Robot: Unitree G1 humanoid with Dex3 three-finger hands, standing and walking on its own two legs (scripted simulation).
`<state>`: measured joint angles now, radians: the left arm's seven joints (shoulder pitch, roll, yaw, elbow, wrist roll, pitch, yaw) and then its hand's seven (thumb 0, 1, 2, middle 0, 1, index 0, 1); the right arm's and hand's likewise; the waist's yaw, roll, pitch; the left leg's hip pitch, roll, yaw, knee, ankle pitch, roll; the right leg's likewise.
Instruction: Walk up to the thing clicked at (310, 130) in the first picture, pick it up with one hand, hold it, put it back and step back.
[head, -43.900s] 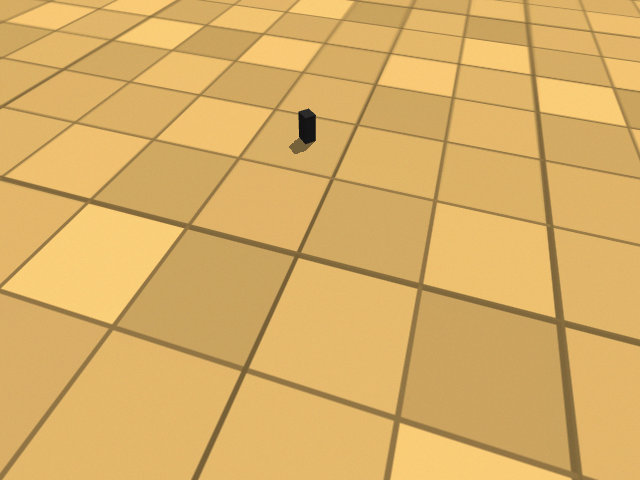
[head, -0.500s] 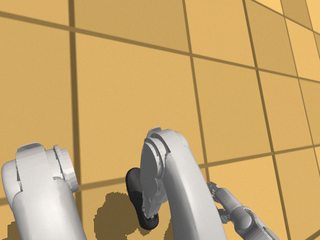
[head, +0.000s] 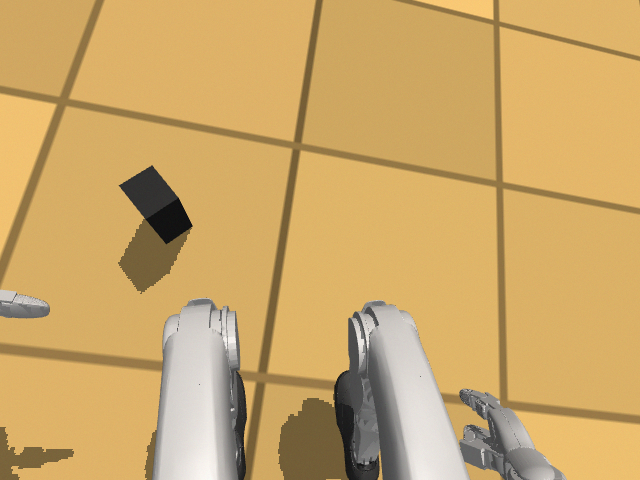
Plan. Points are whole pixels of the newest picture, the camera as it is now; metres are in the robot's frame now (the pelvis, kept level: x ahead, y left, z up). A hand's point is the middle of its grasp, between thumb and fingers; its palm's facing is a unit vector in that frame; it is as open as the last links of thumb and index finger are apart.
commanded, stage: home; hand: left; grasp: from the side
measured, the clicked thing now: (159, 208) +0.51 +0.29 -0.34
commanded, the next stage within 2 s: none
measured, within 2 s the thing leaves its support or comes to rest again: neither
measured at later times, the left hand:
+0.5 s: hand out of the picture +0.26 +0.28 +0.12, palm faces +0.30 -0.87 -0.40, open 17.5 cm
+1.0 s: hand out of the picture +0.22 +0.22 +0.25, palm faces +0.27 -0.92 -0.29, open 17.4 cm
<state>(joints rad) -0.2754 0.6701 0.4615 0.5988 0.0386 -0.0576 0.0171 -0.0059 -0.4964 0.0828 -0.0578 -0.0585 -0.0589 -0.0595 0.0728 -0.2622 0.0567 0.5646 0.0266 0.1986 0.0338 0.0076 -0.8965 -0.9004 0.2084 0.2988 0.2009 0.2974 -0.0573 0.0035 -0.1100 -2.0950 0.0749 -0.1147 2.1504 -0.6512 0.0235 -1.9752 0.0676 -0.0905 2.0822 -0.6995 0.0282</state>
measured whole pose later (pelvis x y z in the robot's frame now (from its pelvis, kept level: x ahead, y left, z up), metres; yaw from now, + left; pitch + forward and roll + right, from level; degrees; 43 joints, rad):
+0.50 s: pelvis +0.06 +0.00 +0.22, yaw +8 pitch +22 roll -4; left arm 0.12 0.33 0.17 0.36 -0.01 0.17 0.17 0.00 -0.55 0.05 -0.05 -0.05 -0.05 -0.05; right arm 0.18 -0.23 0.02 0.52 0.05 0.02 -0.12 0.01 -0.90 -0.90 0.21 0.30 0.20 0.30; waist -0.06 0.00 -0.17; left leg -1.21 0.05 -0.07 1.38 -0.56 -0.01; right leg -1.11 0.03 -0.06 1.33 -0.61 0.00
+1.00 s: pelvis +0.08 +0.01 +0.30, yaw +10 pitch +9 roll -3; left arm 0.50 0.21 -0.02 -0.05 -0.02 0.27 0.16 0.00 -0.53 0.07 -0.05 -0.05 -0.05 -0.05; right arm 0.27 -0.19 0.04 0.45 0.03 -0.07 -0.19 0.02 -0.90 -0.90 0.21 0.30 0.20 0.30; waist -0.03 0.04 -0.13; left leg -0.69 0.03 -0.03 0.99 -0.46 0.01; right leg -0.59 0.01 -0.04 0.93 -0.49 0.01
